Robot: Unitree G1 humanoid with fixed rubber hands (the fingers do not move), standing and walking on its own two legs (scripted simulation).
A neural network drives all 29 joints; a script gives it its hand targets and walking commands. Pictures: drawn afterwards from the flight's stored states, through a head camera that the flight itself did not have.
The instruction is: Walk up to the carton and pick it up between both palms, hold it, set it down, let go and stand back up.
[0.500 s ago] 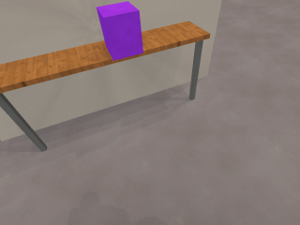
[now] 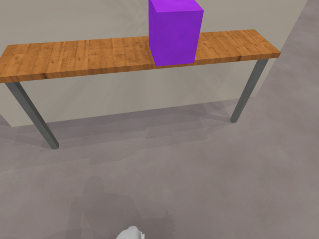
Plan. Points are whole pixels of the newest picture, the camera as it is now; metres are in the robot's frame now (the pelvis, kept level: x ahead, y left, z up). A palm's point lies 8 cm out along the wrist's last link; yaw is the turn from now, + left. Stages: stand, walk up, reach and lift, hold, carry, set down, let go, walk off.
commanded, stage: walk up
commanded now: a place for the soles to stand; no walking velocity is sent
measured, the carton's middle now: (172, 30) +1.03 +0.00 +0.04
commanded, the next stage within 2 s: none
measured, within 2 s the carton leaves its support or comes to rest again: neither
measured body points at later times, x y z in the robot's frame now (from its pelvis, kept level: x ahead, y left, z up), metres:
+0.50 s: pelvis +0.19 -0.04 +0.02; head +0.18 -0.07 +0.47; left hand +0.23 +0.20 -0.10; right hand +0.23 -0.30 -0.13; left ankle +0.25 +0.08 -0.63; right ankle +0.20 -0.16 -0.69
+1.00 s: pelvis +0.39 +0.00 +0.03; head +0.41 +0.01 +0.47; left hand +0.50 +0.25 -0.11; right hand +0.40 -0.24 -0.10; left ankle +0.42 +0.11 -0.69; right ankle +0.47 -0.13 -0.65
